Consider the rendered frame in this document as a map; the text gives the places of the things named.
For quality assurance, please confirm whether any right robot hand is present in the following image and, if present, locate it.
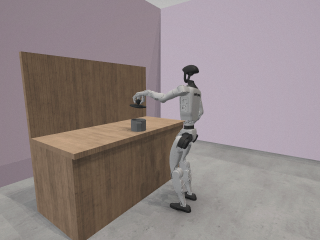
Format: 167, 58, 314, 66
175, 128, 183, 138

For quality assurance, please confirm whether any pot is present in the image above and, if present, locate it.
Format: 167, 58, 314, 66
131, 118, 146, 132

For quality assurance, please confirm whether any left robot thigh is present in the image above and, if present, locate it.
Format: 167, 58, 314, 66
169, 134, 190, 178

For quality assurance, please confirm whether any robot left forearm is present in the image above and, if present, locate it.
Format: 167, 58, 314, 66
143, 90, 164, 101

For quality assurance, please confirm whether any left robot upper arm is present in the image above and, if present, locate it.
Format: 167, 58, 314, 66
158, 85, 190, 103

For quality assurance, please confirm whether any right robot upper arm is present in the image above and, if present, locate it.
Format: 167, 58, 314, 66
198, 90, 204, 117

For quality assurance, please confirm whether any left robot hand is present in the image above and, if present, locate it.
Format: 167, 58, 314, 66
133, 91, 145, 104

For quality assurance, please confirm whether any robot torso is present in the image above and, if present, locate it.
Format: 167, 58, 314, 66
179, 84, 200, 142

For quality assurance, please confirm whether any lid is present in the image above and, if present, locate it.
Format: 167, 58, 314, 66
129, 104, 146, 109

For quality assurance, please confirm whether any table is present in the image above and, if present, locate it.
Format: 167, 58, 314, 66
19, 51, 185, 240

